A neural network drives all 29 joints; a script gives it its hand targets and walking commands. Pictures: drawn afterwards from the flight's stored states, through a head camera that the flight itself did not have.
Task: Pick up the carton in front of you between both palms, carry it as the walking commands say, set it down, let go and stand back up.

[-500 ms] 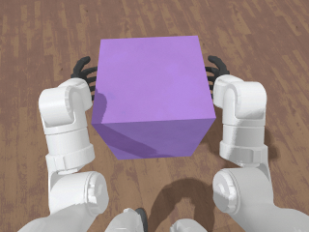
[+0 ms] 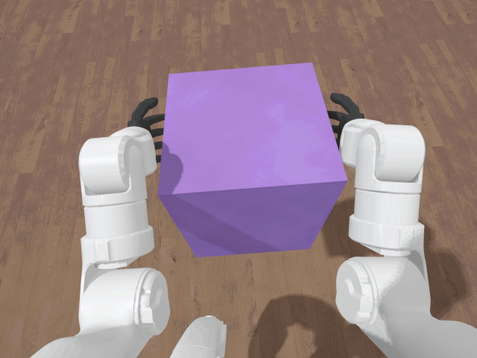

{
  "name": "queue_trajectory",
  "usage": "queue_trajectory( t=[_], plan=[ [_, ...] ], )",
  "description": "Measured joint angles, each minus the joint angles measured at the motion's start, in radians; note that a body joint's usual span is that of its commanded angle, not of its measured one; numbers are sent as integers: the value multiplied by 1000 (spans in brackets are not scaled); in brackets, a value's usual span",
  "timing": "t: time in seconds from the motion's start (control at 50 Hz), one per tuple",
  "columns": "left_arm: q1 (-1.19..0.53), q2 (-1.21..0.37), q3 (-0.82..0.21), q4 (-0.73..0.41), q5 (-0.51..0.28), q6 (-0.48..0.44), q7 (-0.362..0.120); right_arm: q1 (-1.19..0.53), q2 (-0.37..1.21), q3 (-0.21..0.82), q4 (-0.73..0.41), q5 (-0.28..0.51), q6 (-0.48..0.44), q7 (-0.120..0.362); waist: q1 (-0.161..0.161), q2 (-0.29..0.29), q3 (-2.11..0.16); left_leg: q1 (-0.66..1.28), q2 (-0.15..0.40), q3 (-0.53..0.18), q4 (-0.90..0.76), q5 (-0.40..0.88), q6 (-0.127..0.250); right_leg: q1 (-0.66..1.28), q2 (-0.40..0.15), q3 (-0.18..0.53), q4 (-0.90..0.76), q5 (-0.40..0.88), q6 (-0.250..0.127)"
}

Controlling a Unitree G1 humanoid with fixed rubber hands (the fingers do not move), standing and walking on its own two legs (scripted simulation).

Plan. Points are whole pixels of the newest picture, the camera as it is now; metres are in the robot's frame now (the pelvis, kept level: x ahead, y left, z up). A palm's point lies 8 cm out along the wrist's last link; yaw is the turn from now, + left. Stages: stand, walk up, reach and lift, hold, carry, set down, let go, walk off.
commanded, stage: carry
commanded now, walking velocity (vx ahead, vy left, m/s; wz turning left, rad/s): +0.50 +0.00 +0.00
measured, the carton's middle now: (247, 171) +0.39 +0.03 +0.08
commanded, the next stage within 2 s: none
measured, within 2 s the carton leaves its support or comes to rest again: neither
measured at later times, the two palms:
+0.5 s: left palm out of the picture +0.71 +0.12 +0.21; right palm (369, 12) +0.67 -0.17 +0.20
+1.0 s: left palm out of the picture +1.01 +0.15 +0.24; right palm out of the picture +1.01 -0.15 +0.24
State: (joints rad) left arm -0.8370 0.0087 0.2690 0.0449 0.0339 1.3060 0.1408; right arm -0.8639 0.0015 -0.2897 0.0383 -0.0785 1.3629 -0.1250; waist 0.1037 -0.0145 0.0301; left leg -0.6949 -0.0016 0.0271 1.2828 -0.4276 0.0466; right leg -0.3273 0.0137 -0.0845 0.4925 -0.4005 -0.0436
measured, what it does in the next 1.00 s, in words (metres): climbs: left foot 0.04 m higher, then right foot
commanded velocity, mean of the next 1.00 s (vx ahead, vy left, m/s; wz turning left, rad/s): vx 0.50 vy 0.00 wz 0.00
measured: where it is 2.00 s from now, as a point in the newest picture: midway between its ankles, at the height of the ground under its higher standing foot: (267, 113)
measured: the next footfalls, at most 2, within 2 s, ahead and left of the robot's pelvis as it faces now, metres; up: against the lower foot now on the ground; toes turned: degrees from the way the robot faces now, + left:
left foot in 0.16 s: +0.29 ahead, +0.11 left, +0.04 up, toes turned +4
right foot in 0.54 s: +0.51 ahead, -0.10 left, +0.07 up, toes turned -6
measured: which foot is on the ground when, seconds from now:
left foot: up 0.00-0.14, down 0.16-0.58, up 0.60-0.92, down 0.94-1.00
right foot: down 0.00-0.20, up 0.22-0.52, down 0.54-0.98, up 1.00-1.00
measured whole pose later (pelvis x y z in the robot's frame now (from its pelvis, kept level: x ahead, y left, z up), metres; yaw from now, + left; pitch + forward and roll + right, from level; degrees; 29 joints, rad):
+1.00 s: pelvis +0.63 +0.00 +0.07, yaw -1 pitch +4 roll +3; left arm -0.88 0.06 0.29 0.22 0.04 1.29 0.12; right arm -0.90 0.02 -0.27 0.20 -0.11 1.33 -0.13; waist 0.01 -0.04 -0.05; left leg -0.60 -0.03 0.16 0.76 -0.35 0.10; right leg -0.22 -0.06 -0.04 0.86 -0.53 0.00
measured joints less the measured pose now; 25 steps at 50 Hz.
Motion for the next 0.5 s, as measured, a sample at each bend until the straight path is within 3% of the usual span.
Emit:
queue_trajectory(
  t=[0.1,0.16,0.2,0.26,0.32,0.4,0.5],
  plan=[
    [-43,9,15,35,-14,-12,4,-16,7,-14,-10,-19,0,1,9,-4,-35,-50,20,37,-333,45,-8,132,-13,11,-75,-62,18],
    [-63,23,17,94,-10,-12,-1,-25,6,-12,42,-24,-5,2,-19,-21,-66,42,-9,100,-565,85,15,191,-43,15,-27,-145,37],
    [-58,45,22,127,-6,-14,-14,-29,16,8,97,-33,-27,2,-63,-39,-66,89,-31,126,-552,93,39,146,-77,25,194,-150,38],
    [-30,47,26,154,5,-10,-28,12,21,42,122,-30,-31,-1,-133,-7,-54,163,-31,111,-567,23,50,-49,-25,93,681,-107,25],
    [-23,27,28,135,28,8,-29,57,7,61,86,13,-22,-13,-185,9,-29,251,-25,91,-660,26,39,-227,-10,89,855,-50,8],
    [-23,4,40,60,50,17,-29,59,-4,57,35,56,-28,-31,-217,17,-6,352,-8,76,-748,4,34,-381,-26,71,747,-37,6],
    [-29,-6,50,-13,61,23,-28,15,-6,43,16,65,-34,-38,-208,28,-30,468,16,67,-803,-67,0,-383,-42,23,346,19,8]
  ],
)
